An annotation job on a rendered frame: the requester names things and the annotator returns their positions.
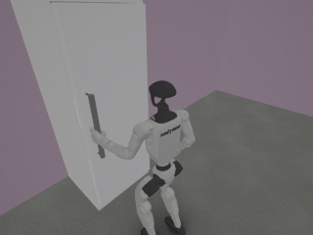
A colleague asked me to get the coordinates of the handle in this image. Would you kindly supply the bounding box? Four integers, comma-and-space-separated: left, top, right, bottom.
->
85, 93, 106, 159

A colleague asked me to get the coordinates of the robot left thigh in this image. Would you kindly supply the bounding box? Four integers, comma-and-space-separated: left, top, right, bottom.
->
134, 175, 161, 214

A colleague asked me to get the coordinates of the left robot hand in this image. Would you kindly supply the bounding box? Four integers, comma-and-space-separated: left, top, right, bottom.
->
89, 126, 107, 145

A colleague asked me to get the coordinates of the robot right shin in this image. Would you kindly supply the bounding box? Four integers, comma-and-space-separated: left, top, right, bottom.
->
163, 187, 181, 228

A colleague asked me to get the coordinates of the fridge door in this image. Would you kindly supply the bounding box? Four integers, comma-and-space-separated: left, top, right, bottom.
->
52, 2, 150, 206

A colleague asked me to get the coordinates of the left robot upper arm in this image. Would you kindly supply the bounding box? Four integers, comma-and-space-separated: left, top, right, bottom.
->
123, 120, 154, 160

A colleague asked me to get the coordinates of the left robot forearm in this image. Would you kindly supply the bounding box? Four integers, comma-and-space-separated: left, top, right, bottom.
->
98, 136, 129, 160

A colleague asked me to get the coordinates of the right robot forearm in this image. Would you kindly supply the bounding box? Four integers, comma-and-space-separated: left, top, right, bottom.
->
177, 140, 192, 153

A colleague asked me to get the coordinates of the right robot upper arm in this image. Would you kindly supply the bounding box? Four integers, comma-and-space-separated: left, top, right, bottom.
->
174, 109, 196, 146

